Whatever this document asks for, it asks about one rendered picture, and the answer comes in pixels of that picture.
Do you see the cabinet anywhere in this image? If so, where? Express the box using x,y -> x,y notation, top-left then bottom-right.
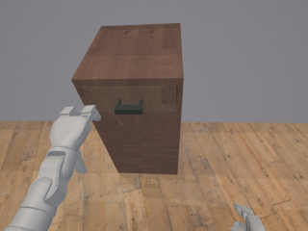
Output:
71,23 -> 184,175

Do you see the robot right hand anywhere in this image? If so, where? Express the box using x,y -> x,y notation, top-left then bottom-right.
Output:
230,203 -> 266,231

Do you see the drawer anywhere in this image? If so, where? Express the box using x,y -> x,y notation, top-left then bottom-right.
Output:
81,86 -> 176,112

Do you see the robot left forearm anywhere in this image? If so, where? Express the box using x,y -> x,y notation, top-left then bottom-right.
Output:
3,146 -> 78,231

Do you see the handle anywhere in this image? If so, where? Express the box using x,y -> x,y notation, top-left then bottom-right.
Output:
114,99 -> 143,115

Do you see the robot left hand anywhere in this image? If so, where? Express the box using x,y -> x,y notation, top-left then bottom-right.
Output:
49,105 -> 101,174

